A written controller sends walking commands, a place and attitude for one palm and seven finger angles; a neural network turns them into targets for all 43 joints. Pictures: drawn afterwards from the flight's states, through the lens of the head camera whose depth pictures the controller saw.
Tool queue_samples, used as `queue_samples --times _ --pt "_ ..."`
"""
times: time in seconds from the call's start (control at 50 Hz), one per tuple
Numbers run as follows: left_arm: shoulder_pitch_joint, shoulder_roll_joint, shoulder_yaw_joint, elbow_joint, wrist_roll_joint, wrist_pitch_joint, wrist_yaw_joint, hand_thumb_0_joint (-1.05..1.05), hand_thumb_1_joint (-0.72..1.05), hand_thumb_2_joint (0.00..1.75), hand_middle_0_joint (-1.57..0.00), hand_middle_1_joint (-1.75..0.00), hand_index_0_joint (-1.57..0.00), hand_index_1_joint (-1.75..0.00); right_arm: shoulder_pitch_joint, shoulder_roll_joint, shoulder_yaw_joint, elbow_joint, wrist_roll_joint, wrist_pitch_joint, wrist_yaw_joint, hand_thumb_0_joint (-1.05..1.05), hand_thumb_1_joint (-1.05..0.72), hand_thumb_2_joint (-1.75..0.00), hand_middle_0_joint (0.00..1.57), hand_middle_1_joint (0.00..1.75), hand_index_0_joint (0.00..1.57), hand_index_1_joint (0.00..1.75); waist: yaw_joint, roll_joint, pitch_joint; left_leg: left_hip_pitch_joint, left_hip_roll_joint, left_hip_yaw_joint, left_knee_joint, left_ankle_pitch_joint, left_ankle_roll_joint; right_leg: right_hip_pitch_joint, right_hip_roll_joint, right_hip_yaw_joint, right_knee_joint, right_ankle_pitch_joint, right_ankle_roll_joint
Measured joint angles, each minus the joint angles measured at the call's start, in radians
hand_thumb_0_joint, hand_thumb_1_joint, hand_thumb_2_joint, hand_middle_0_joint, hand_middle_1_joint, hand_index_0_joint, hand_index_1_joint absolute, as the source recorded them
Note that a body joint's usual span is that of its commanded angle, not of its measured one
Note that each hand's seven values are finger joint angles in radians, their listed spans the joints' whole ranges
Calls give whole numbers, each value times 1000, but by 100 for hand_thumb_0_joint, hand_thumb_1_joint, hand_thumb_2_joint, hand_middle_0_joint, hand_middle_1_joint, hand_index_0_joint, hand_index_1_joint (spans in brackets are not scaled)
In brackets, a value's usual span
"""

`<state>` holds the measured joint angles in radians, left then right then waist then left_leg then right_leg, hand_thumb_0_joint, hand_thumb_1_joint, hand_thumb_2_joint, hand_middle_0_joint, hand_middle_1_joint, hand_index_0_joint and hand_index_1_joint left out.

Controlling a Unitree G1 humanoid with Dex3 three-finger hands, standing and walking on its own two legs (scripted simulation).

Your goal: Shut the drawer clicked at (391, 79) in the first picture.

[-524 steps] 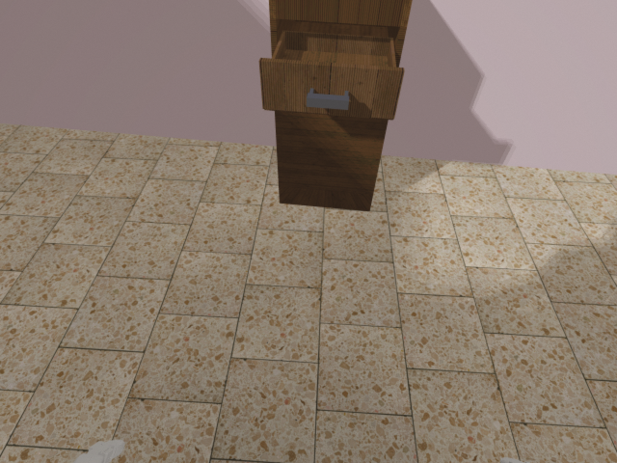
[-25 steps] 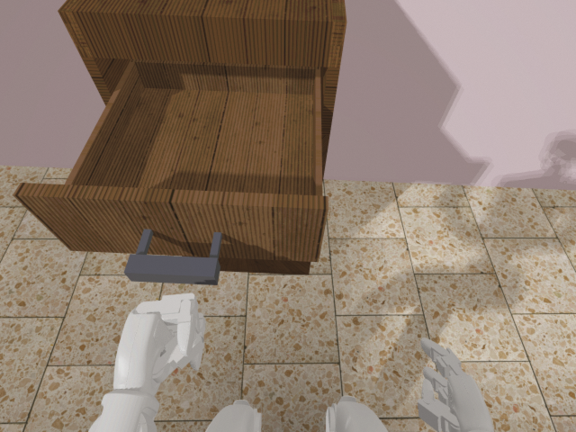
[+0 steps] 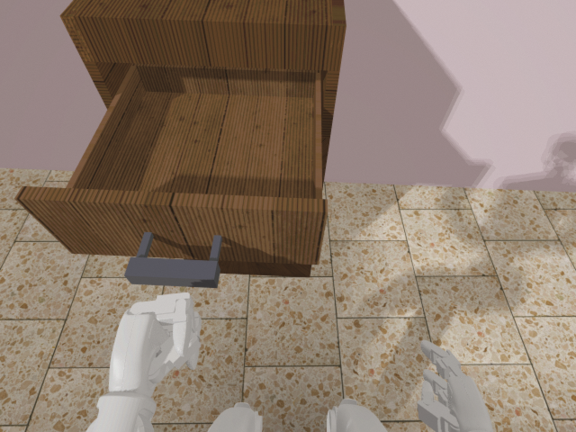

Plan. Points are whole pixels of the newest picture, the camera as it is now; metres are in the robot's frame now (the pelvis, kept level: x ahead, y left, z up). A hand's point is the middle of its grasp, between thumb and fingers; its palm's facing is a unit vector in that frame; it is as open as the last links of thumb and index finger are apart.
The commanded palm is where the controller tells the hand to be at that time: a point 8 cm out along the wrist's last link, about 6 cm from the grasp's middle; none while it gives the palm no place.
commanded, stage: push the drawer shut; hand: left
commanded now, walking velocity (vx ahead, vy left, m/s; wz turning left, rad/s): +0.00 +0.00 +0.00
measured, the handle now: (178, 256) +0.33 +0.16 +0.05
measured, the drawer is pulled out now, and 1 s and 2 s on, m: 0.29 0.22 0.09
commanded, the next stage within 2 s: none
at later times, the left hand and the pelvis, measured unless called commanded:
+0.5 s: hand (198, 315) +0.26 +0.13 +0.04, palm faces -0.07 -1.00 -0.05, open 3.0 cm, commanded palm +0.27 +0.18 +0.05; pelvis -0.01 +0.00 +0.00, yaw +1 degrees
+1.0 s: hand (207, 268) +0.32 +0.13 +0.04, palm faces -0.05 -1.00 -0.04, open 3.1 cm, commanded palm +0.33 +0.17 +0.05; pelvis -0.03 +0.01 +0.00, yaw +1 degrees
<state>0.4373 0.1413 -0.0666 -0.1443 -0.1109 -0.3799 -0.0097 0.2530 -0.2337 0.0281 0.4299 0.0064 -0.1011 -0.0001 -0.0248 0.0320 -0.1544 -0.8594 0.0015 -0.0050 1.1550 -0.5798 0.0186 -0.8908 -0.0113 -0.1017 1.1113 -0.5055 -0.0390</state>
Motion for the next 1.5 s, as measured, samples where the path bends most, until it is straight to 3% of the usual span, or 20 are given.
queue_samples --times 0.18,0.32,0.48,0.62,0.92,1.5 --pt "-135 21 4 89 8 13 -12 2 90 90 -140 -160 -140 -160 -24 -7 2 20 -3 -2 -9 1 -90 -89 20 30 20 30 -5 -5 15 -36 0 -6 29 -6 -1 -32 -1 -6 24 -5 -2" --pt "-168 32 11 126 -5 30 -21 2 83 92 -140 -160 -140 -160 -16 -5 3 46 1 3 -11 1 -90 -89 20 30 20 30 -1 3 17 -16 -2 -6 2 6 1 -11 -2 -5 -3 6 1" --pt "-255 43 20 216 -13 -3 -38 0 77 94 -140 -160 -140 -160 -32 -9 9 86 3 -9 -19 1 -90 -89 20 30 20 30 2 1 29 -23 -7 -13 3 20 3 -12 -7 -13 -7 19 2" --pt "-367 51 25 304 -20 5 -42 -2 73 95 -140 -160 -140 -160 -54 -12 11 115 8 -11 -24 1 -90 -89 20 30 20 30 1 -2 40 -34 -12 -15 5 37 5 -19 -12 -15 -9 36 3" --pt "-603 48 44 518 -25 15 0 1 75 96 -140 -160 -140 -160 -43 -15 23 153 10 -5 -27 1 -90 -89 20 30 20 30 -22 -12 51 -39 -17 -3 -15 68 13 -26 -18 -3 -27 68 10" --pt "-921 54 179 894 5 -71 9 3 77 94 -140 -160 -140 -160 20 -18 -5 207 -9 49 0 1 -90 -89 20 30 20 30 -65 -10 44 -58 -7 21 -47 70 14 -60 -5 21 -51 77 12"
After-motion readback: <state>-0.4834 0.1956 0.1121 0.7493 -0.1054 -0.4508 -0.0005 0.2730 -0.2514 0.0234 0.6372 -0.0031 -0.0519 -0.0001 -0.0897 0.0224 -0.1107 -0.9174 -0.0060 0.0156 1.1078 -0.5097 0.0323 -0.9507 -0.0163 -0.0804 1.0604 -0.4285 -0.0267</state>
